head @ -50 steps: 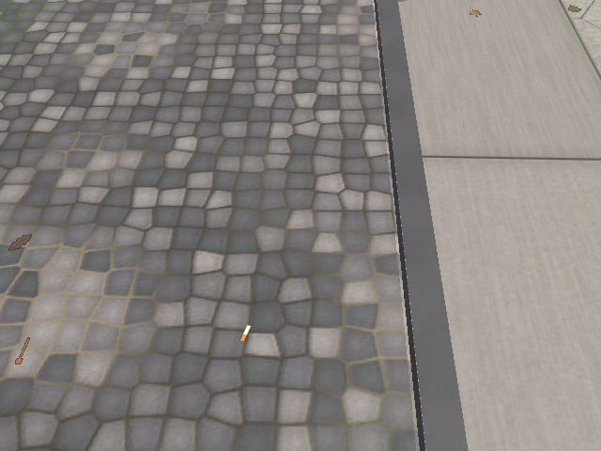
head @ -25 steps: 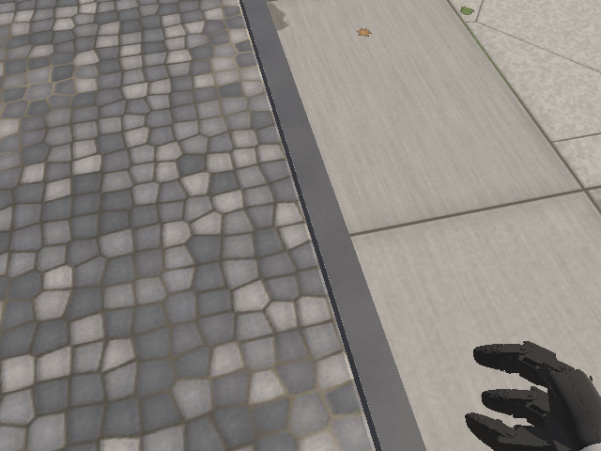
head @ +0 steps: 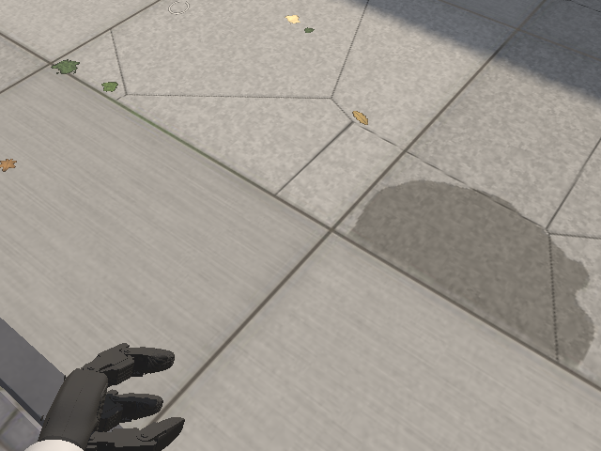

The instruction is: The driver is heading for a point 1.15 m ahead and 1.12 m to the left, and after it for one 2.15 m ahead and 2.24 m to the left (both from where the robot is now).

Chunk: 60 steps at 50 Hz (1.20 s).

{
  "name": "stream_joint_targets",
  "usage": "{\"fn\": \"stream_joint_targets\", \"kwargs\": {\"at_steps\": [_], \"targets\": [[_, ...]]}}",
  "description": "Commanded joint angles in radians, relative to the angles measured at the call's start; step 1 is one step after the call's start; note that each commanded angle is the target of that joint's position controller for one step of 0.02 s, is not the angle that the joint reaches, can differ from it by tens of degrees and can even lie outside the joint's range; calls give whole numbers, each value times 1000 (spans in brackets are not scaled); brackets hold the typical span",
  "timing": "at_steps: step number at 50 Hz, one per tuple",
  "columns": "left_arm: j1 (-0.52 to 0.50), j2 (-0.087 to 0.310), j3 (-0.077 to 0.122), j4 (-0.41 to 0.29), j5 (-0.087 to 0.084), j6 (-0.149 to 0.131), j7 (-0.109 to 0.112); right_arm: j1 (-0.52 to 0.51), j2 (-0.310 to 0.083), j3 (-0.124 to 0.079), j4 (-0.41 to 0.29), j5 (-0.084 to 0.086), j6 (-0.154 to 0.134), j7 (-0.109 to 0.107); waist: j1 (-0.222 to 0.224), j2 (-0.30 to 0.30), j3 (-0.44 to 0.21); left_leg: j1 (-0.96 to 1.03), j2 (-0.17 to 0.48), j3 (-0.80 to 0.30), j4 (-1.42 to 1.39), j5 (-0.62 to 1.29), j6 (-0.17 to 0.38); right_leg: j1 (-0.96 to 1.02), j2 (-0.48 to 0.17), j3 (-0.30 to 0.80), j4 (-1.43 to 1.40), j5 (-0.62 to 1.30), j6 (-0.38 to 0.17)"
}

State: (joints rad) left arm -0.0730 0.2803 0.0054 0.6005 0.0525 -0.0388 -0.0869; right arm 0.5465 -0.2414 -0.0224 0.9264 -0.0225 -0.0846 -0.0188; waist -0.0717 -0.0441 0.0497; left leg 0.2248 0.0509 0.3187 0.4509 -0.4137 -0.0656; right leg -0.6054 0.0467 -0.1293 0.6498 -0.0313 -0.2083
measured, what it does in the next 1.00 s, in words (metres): walks ahead, turning left: left foot, then right foot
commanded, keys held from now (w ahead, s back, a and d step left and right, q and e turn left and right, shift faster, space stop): q+shift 1.00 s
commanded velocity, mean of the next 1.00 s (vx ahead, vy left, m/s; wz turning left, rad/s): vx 0.17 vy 0.00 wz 0.66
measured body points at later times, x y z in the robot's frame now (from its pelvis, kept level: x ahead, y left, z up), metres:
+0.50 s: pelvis +0.26 +0.05 +0.01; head +0.29 +0.06 +0.46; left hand +0.35 +0.35 -0.09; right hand +0.45 -0.17 -0.09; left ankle +0.34 +0.16 -0.70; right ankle +0.17 -0.03 -0.70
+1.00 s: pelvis +0.35 +0.03 +0.03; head +0.39 +0.05 +0.48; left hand +0.27 +0.35 -0.06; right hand +0.70 -0.05 -0.04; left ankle +0.31 +0.14 -0.67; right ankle +0.47 -0.03 -0.70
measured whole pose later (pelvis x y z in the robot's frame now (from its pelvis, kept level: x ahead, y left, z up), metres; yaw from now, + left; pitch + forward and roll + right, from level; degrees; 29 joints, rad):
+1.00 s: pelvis +0.35 +0.03 +0.03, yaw +43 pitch +2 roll -1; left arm 0.13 0.29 0.09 0.76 0.02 -0.01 0.02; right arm 0.14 -0.35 -0.11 0.51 0.02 0.06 -0.02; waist -0.01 0.05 0.03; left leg -0.52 -0.17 -0.22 0.87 -0.42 0.00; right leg -0.35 0.05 0.08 0.49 -0.18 0.00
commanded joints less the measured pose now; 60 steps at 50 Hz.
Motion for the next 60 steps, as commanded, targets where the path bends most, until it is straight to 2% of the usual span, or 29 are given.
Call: {"fn": "stream_joint_targets", "kwargs": {"at_steps": [1,2,3,4,5,7,10,13,17,21,24,25,26,27,28,29,30,32,36,43,46,47,48,49,50,52,54,57,60], "targets": [[425,189,77,128,4,-11,54,-77,-150,-35,-121,11,-1,-1,199,-116,-220,-657,-11,-59,872,-12,80,933,-197,318,-66,531,-17],[439,264,94,76,2,-16,62,80,-110,-8,-161,83,11,-8,158,-132,-568,-865,-58,-331,1239,-222,79,1238,-547,717,12,979,-249],[474,192,83,70,-35,-15,63,-63,-226,-34,-150,92,-39,-4,249,47,-625,-848,-66,-546,1215,-166,77,1119,-458,712,-143,707,-258],[387,195,86,105,-51,-34,51,-109,-207,-43,-179,121,-39,-6,168,93,-397,-899,-18,-503,1093,-113,69,925,-442,581,-221,556,-226],[281,139,72,101,-66,-57,52,-153,-181,-39,-171,100,-26,-22,105,166,-257,-885,51,-463,985,-50,47,723,-401,500,-274,450,-167],[201,67,54,110,-45,-80,53,-97,-161,-54,-123,76,19,-28,31,128,-129,-727,90,-452,902,20,30,432,-345,341,-352,484,-101],[157,52,53,130,-31,-84,63,-112,-103,-59,-137,64,53,-21,0,28,-69,-711,81,-408,799,107,11,288,-281,147,-413,556,-48],[130,62,57,133,-28,-61,106,-183,-83,-59,-180,51,53,-12,1,-6,-69,-773,74,-353,634,303,4,324,-224,2,-410,537,3],[151,94,62,137,-44,-16,141,-300,-59,-46,-229,39,56,24,68,-10,-86,-801,51,-279,367,476,23,473,-232,-72,-347,469,32],[160,133,77,134,-59,31,144,-346,-104,-58,-291,36,64,69,82,-31,-89,-823,20,-221,271,326,75,596,-311,-73,-223,524,37],[116,136,83,113,-81,47,151,-196,-159,-86,-279,40,59,71,-5,-35,-143,-627,-74,-171,148,270,158,572,-297,-102,49,698,94],[124,131,82,109,-83,45,143,-84,-213,-110,-264,33,51,52,-72,53,-183,-429,-69,-258,30,526,217,444,-241,-102,272,523,153],[167,43,61,67,-34,33,126,-121,-343,-140,-281,24,49,32,31,345,-198,-237,124,-601,77,1106,336,134,-56,-89,560,-392,228],[190,73,59,44,-32,18,107,-151,-342,-134,-337,-18,41,35,38,360,-403,-42,281,-1049,-29,954,547,-88,106,161,842,-656,266],[160,127,70,49,-55,1,90,-212,-311,-129,-373,-9,38,43,10,201,-432,-45,287,-1012,-81,769,509,-115,44,302,854,-588,240],[107,129,72,33,-62,-3,88,-271,-265,-118,-385,21,42,38,32,99,-324,-146,240,-922,-95,630,451,-134,19,296,795,-507,230],[89,115,72,40,-47,3,95,-321,-224,-108,-395,50,54,29,68,6,-218,-276,191,-836,-108,544,395,-136,-15,286,702,-454,234],[87,99,72,38,-43,21,100,-372,-192,-100,-423,50,77,6,104,32,-172,-438,106,-744,-124,464,333,-20,-30,270,498,-404,240],[99,43,59,63,-59,25,108,-344,-236,-124,-435,36,105,-23,84,111,-214,-442,52,-733,-95,491,297,68,26,255,220,-339,280],[97,85,83,75,-66,11,103,-380,-236,-127,-469,36,137,-24,45,238,-190,-478,13,-851,-77,228,228,178,43,275,-14,-260,256],[200,127,109,108,-62,-4,96,-425,-217,-118,-490,48,143,-19,89,220,-189,-566,-53,-852,18,149,175,391,-26,278,-279,-126,210],[210,189,124,99,-47,4,101,-365,-158,-100,-486,43,145,-14,58,58,-225,-687,-138,-743,205,-131,132,530,-233,446,-321,-132,129],[188,226,128,95,-10,14,103,-364,-163,-100,-517,50,134,-5,20,-249,-179,-854,-245,-527,470,-216,82,492,-396,687,-399,-66,-12],[130,171,118,56,-2,8,108,-345,-256,-123,-498,34,119,5,12,-206,-145,-907,-144,-513,659,-150,43,453,-441,693,-398,-51,-52],[83,118,105,33,-17,12,120,-334,-283,-132,-466,40,120,10,12,-127,-128,-897,-111,-486,727,-74,27,429,-381,560,-370,-71,-17],[72,103,96,21,-43,24,141,-308,-238,-120,-435,37,135,9,25,-46,-96,-918,-83,-442,851,30,1,423,-289,399,-346,-64,30],[119,121,94,30,-37,32,153,-349,-192,-97,-456,50,138,16,57,-47,-73,-947,-41,-372,827,75,-14,441,-268,299,-358,11,21],[206,153,105,48,-27,43,153,-431,-167,-83,-490,53,136,16,119,-92,-101,-976,11,-340,700,77,-39,560,-307,247,-356,73,-11],[206,188,120,50,-32,47,141,-443,-146,-73,-497,46,136,25,126,-113,-131,-889,43,-316,560,60,-34,569,-342,174,-348,101,-11]]}}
